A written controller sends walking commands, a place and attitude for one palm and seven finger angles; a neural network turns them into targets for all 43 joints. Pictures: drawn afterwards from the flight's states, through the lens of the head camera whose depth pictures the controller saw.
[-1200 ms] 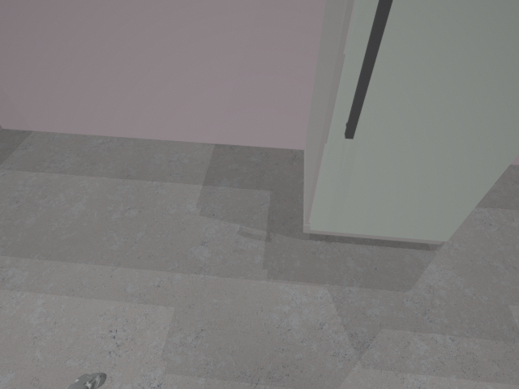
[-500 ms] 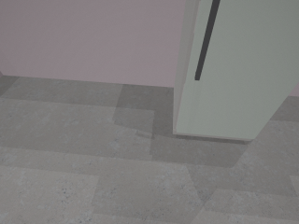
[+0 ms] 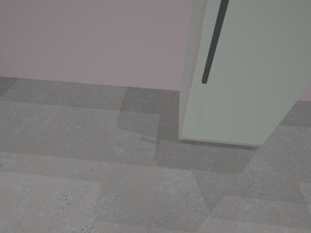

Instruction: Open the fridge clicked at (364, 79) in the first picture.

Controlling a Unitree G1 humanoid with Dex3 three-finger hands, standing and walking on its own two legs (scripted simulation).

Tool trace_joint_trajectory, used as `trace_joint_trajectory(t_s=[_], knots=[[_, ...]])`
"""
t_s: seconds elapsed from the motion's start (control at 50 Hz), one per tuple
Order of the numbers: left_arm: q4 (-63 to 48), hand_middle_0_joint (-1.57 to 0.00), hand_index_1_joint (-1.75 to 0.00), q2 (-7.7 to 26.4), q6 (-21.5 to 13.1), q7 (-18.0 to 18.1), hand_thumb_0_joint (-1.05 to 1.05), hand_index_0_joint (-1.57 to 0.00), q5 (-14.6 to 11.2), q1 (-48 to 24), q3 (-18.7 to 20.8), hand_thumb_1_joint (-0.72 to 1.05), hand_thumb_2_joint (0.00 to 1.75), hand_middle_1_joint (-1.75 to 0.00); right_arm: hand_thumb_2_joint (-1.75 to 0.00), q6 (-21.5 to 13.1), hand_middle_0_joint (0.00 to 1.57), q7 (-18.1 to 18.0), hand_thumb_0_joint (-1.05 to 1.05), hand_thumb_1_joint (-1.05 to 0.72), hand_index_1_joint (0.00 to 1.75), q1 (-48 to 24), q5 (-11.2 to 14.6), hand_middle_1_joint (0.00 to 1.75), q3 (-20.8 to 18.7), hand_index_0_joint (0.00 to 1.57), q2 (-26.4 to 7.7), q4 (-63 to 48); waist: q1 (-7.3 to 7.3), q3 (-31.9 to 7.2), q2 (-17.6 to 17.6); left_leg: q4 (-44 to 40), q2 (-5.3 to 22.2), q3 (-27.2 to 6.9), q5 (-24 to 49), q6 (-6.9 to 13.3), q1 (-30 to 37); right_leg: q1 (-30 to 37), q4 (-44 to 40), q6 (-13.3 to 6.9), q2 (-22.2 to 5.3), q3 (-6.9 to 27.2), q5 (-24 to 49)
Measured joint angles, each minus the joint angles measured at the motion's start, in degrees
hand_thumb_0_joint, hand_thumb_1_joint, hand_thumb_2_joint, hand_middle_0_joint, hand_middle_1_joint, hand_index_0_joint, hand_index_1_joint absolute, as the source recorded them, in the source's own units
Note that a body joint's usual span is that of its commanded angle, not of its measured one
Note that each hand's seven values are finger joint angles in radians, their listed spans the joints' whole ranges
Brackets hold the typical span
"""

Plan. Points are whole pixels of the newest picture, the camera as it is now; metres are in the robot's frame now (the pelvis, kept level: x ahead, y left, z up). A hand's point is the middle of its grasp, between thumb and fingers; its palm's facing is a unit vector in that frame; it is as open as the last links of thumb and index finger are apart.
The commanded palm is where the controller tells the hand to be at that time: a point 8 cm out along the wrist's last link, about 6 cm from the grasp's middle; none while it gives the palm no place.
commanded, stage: look at it before walking up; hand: left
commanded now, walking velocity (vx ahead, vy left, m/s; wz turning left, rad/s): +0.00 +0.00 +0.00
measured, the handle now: (213, 41) +0.87 -0.20 +0.09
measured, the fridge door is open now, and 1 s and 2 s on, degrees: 0 0 0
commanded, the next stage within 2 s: walk to a spot facing it in 0.24 s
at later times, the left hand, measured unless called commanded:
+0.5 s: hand out of the picture +0.08 +0.25 -0.16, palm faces -0.03 -0.94 -0.33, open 7.4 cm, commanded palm none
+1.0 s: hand out of the picture +0.06 +0.14 -0.16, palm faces -0.23 -0.93 -0.28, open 7.4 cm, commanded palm none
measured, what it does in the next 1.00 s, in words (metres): lifts its left foot, turning right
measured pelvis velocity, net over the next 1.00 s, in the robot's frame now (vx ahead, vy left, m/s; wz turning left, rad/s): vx -0.03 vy -0.04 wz -0.31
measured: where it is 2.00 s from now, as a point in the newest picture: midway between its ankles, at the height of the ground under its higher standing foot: outside the picture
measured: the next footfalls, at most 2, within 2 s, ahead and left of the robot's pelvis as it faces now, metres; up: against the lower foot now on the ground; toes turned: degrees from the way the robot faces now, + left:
left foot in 1.40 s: +0.05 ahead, +0.10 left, +0.00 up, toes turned -33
right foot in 1.88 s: -0.12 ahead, -0.08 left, +0.00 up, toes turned -55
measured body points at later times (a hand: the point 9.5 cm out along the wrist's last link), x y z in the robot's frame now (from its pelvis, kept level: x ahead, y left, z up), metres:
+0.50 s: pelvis +0.00 +0.00 +0.00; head +0.02 +0.00 +0.45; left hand +0.08 +0.29 -0.14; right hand +0.09 -0.29 -0.14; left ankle +0.00 +0.13 -0.74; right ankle +0.01 -0.12 -0.74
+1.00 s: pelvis -0.03 -0.04 -0.01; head +0.01 -0.08 +0.44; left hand +0.07 +0.19 -0.14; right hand -0.01 -0.31 -0.16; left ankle +0.00 +0.13 -0.66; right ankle -0.02 -0.10 -0.75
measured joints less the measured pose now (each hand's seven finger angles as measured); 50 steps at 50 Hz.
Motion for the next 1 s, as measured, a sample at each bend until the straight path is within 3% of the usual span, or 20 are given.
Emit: trace_joint_trajectory(t_s=[0.4,0.6,0.7,0.76,0.78,0.82,0.86,0.92,1.0], knots=[[0.21,-0.2,-0.3,0.39,-0.01,0.08,0.01,-0.21,0.04,0.15,0.11,0.91,0.9,-0.3,-0.9,-0.02,0.2,-0.08,0.0,-0.91,0.3,-0.9,0.09,0.3,0.03,0.2,0.01,-0.03,0.45,0.33,0.23,-0.78,-0.08,0.18,-0.1,0.11,0.68,0.57,-0.71,0.14,-0.09,0.18,-0.08],[-3.69,-0.2,-0.3,-2.35,3.28,0.16,0.01,-0.2,0.25,2.84,1.27,0.91,0.9,-0.3,-0.9,1.51,0.2,-1.27,0.0,-0.91,0.3,-0.42,-0.16,0.3,-1.05,0.2,3.99,-5.14,1.04,1.41,-0.76,6.56,1.41,5.18,-4.27,-0.12,-2.92,-6.17,8.88,0.02,1.61,4.96,-3.11],[-5.91,-0.2,-0.3,-4.65,4.45,-0.55,0.01,-0.2,0.31,3.8,2.18,0.91,0.9,-0.3,-0.9,1.75,0.2,-1.2,0.0,-0.91,0.3,0.71,-0.4,0.3,-1.65,0.2,6.01,-6.93,1.49,3.46,-0.74,9.52,2.76,8.83,-5.89,-0.54,-3.41,-11.97,24.18,0.67,0.73,1.36,-13.23],[-7.54,-0.2,-0.3,-6.17,3.72,-1.08,0.01,-0.2,0.45,5.34,2.39,0.91,0.9,-0.3,-0.9,2.34,0.2,-1.06,0.0,-0.9,0.3,1.7,-0.51,0.3,-2.22,0.2,5.88,-7.37,1.85,3.38,1.2,14.14,5.09,10.11,-8.3,-2.02,-5.09,-9.34,18.28,0.62,-0.04,-1.33,-8.75],[-7.82,-0.2,-0.3,-6.58,2.99,-0.95,0.01,-0.2,0.71,5.78,2.48,0.91,0.9,-0.3,-0.9,2.72,0.2,-1.01,0.0,-0.9,0.3,1.72,-0.4,0.3,-2.52,0.2,5.74,-7.4,1.96,3.29,1.98,18.65,5.86,9.43,-11.03,-2.38,-7.13,-9.59,17.76,-0.56,0.72,-1.64,-8.31],[-8.11,-0.2,-0.3,-7.42,2.34,-0.36,0.01,-0.21,0.64,6.13,2.3,0.91,0.9,-0.3,-0.9,3.7,0.2,-1.12,0.0,-0.91,0.3,1.53,-0.19,0.3,-3.03,0.2,5.53,-7.51,1.57,3.74,2.95,29.5,4.82,5.34,-16.21,-2.55,-11.83,-10.14,18.27,-3.34,1.9,-1.89,-8.64],[-8.43,-0.2,-0.3,-7.96,2.23,0.06,0.01,-0.21,0.57,6.62,2.44,0.91,0.9,-0.3,-0.9,4.08,0.2,-1.11,0.01,-0.91,0.3,1.36,-0.13,0.3,-3.3,0.2,5.6,-7.56,1.61,3.89,2.73,37.29,3.52,3.37,-15.9,-2.62,-15.55,-9.54,15.79,-4.75,2.43,-1.41,-7.35],[-8.57,-0.2,-0.3,-8.29,2.02,0.28,0.01,-0.21,0.25,7.44,2.56,0.91,0.9,-0.3,-0.9,3.87,0.2,-0.9,0.01,-0.91,0.3,0.65,-0.24,0.3,-3.49,0.2,5.67,-8.01,1.88,3.87,1.84,42.08,2.84,2.12,-11.19,-3.21,-18.94,-8.42,10.44,-5.17,3.33,0.38,-3.64],[-8.45,-0.2,-0.3,-8.35,1.86,0.27,0.01,-0.21,0.13,8.29,2.78,0.91,0.9,-0.3,-0.9,3.6,0.2,-1.07,0.01,-0.91,0.3,0.13,-0.39,0.3,-3.8,0.2,5.38,-8.89,1.83,2.78,1.13,42.31,2.71,0.57,-7.66,-4.02,-20.5,-7.81,5.71,-5.43,4.5,2.68,-0.29]])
